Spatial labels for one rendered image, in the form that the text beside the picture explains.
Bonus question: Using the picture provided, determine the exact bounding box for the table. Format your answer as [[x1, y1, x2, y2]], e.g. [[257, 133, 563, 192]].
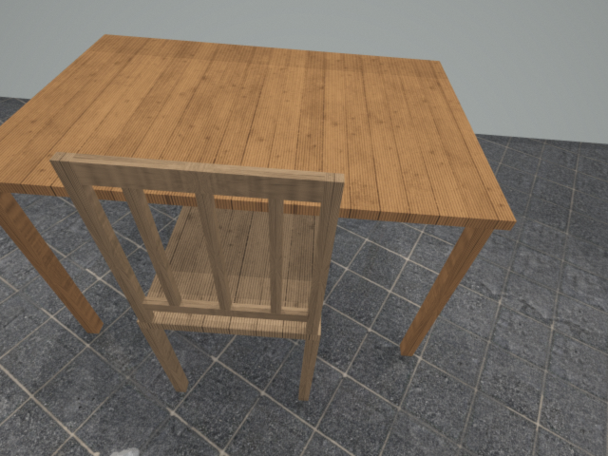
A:
[[0, 34, 517, 356]]

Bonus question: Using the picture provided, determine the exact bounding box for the chair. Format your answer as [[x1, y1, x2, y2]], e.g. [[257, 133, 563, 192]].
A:
[[49, 152, 345, 401]]

